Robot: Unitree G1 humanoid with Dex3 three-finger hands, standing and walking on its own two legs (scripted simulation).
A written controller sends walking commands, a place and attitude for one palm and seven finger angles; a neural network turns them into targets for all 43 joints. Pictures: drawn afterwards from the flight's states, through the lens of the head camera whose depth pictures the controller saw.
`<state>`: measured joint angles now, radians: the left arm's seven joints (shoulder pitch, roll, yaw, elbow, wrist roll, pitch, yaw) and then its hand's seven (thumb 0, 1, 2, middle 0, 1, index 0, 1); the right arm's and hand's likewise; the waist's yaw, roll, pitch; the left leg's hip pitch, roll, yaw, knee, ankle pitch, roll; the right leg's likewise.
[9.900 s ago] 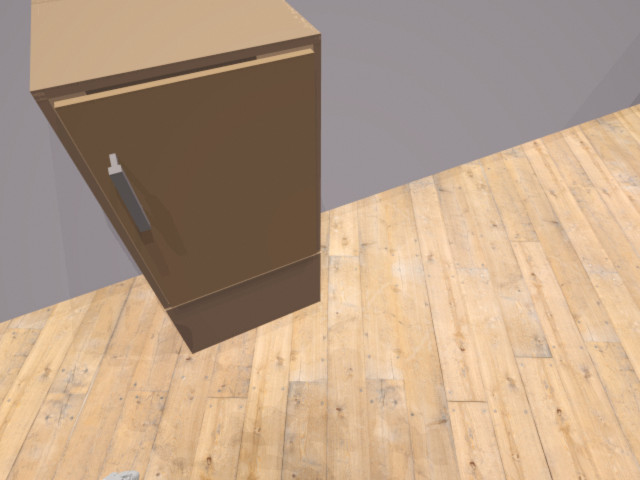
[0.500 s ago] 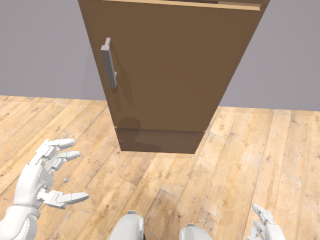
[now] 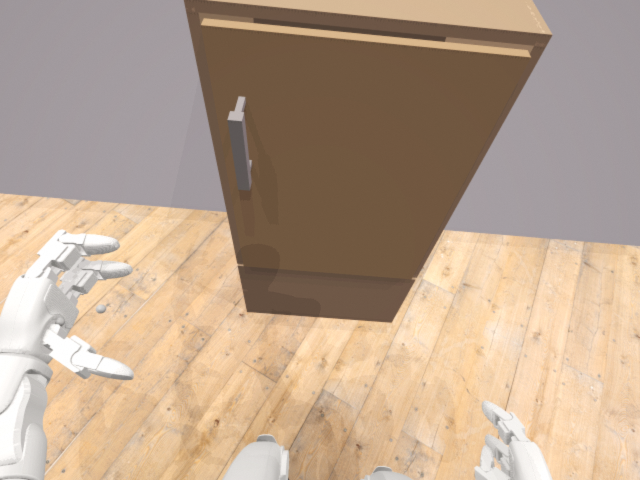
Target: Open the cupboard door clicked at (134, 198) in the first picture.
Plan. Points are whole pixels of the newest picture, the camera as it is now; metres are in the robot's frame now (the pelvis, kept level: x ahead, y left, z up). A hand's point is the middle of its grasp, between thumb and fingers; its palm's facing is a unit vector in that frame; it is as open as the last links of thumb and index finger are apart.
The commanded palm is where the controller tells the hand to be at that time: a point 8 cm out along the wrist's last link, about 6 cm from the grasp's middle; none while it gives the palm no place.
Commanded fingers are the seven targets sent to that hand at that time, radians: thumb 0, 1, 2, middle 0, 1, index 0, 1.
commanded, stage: raise the hand with hooked fingers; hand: left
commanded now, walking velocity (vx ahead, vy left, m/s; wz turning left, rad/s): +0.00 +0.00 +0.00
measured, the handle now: (242, 145) +0.58 +0.17 +0.04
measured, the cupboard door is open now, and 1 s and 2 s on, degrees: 0 0 0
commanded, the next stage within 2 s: move the hooked fingers beside the handle in 0.54 s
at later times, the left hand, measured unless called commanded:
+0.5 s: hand (120, 304) +0.29 +0.25 +0.05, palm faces +0.02 -1.00 -0.06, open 14.0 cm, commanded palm +0.27 +0.30 +0.06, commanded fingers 0.00 -0.50 0.30 -0.30 -1.20 -0.30 -1.20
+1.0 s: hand (152, 259) +0.35 +0.24 +0.05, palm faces +0.00 -1.00 -0.02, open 14.0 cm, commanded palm +0.33 +0.29 +0.05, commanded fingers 0.00 -0.50 0.30 -0.30 -1.20 -0.30 -1.20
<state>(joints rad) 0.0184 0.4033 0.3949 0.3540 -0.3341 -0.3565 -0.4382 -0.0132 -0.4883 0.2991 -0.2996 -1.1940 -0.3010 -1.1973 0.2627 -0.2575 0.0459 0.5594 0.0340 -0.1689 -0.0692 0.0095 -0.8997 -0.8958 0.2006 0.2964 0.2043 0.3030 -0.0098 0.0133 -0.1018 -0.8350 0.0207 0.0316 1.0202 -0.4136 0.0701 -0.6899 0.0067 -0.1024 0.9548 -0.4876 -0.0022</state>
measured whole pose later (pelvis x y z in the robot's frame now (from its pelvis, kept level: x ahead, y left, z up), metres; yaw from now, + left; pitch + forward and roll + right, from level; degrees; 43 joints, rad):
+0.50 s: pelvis +0.00 -0.01 +0.00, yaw +0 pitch +13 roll -3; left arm 0.01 0.40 0.41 0.41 -0.35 -0.37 -0.47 -0.01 -0.49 0.30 -0.30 -1.20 -0.30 -1.20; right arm 0.29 -0.27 0.03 0.56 0.04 -0.15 -0.06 0.01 -0.90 -0.90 0.20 0.30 0.20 0.30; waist -0.03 0.02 -0.11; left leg -0.82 0.03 0.03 1.00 -0.41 0.05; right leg -0.69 0.02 -0.10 0.95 -0.49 -0.02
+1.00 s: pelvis +0.00 -0.02 +0.00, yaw -1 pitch +15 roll -3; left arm -0.26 0.45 0.42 0.64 -0.30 -0.32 -0.48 -0.01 -0.50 0.30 -0.30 -1.20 -0.30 -1.20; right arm 0.28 -0.27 0.04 0.59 0.04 -0.13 -0.07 0.01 -0.90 -0.90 0.20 0.30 0.20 0.30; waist -0.05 0.01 -0.11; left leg -0.88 0.05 0.03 1.04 -0.42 0.04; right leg -0.75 0.03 -0.10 0.99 -0.50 -0.03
